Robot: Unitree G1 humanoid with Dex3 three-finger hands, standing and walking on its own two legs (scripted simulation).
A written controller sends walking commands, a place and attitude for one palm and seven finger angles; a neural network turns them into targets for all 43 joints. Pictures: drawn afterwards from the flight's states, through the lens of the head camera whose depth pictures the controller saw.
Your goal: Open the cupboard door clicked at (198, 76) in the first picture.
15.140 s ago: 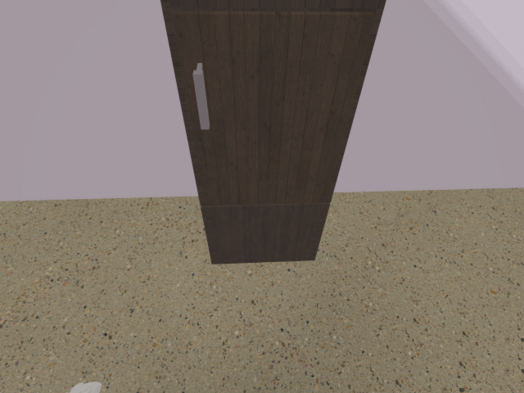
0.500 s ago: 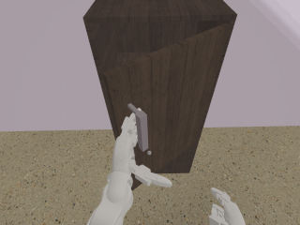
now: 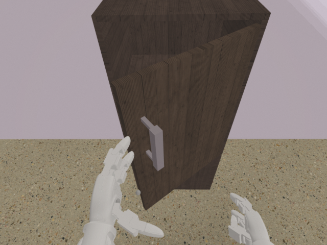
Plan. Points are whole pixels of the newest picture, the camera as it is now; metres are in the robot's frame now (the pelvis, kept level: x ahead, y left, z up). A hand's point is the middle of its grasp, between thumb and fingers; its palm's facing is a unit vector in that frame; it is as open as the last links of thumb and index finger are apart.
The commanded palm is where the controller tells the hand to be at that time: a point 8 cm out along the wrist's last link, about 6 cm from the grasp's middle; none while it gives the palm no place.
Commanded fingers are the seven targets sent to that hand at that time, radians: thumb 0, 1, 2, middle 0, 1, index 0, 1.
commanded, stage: slide the hand sideways off the handle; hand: left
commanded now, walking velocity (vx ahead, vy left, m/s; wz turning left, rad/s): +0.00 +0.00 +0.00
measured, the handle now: (152, 144) +0.32 +0.06 +0.11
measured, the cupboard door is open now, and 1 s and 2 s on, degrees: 38 38 38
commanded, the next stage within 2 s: draw the hand back to the body in 0.24 s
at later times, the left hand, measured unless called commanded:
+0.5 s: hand (116, 199) +0.19 +0.11 +0.11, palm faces +0.05 -1.00 -0.03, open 16.3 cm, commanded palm +0.14 +0.17 +0.12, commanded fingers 0.00 -0.50 0.30 -0.15 -0.30 -0.15 -0.30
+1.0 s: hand (65, 192) +0.18 +0.19 +0.14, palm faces +0.20 -0.94 -0.28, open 15.3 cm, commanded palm +0.13 +0.24 +0.16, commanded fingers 0.00 -0.01 0.51 -0.17 -0.30 -0.17 -0.30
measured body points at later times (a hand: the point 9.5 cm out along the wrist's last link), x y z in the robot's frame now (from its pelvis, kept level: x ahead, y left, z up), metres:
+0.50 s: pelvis +0.00 +0.00 -0.01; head +0.01 -0.02 +0.44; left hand +0.18 +0.16 +0.11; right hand +0.19 -0.21 -0.07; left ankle -0.02 +0.12 -0.71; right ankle +0.01 -0.09 -0.71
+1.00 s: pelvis +0.00 +0.01 +0.01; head -0.01 +0.00 +0.46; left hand +0.16 +0.24 +0.16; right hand +0.20 -0.19 -0.05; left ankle -0.02 +0.12 -0.71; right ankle +0.01 -0.09 -0.71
